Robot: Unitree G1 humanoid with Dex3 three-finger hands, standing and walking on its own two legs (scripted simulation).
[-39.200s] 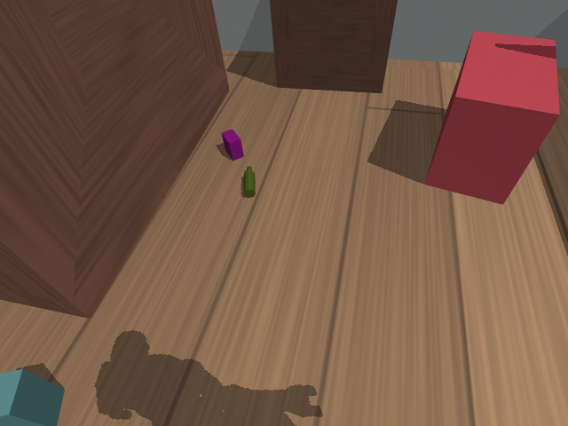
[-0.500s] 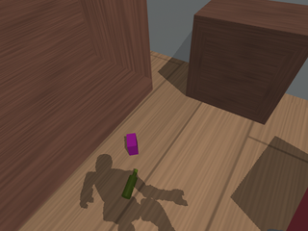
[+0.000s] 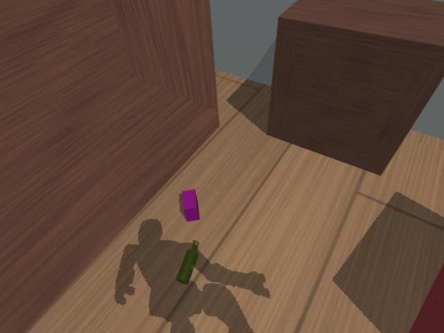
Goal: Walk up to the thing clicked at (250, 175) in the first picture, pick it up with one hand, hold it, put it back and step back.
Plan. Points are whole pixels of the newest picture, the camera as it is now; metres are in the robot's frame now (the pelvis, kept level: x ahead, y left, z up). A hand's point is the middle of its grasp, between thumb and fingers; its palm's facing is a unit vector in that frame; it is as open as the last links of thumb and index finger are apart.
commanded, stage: stand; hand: left
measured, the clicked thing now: (189, 260) +0.54 +0.23 -0.75
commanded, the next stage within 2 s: walk up in 0.56 s
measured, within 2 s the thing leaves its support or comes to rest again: neither
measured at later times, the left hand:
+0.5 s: hand out of the picture +0.07 +0.25 -0.16, palm faces -0.03 -0.94 -0.33, open 7.4 cm
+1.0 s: hand out of the picture +0.00 +0.26 -0.16, palm faces +0.00 -0.91 -0.42, open 7.4 cm
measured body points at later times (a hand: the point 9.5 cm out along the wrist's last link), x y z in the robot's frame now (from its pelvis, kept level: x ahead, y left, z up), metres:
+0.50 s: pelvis +0.00 +0.00 +0.00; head +0.01 +0.01 +0.45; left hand +0.07 +0.30 -0.14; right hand +0.07 -0.30 -0.13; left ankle +0.01 +0.13 -0.75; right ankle -0.02 -0.13 -0.75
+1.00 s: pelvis -0.09 -0.01 -0.02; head -0.01 -0.04 +0.42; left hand +0.00 +0.30 -0.13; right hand +0.04 -0.33 -0.16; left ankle -0.13 +0.12 -0.67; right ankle -0.02 -0.13 -0.75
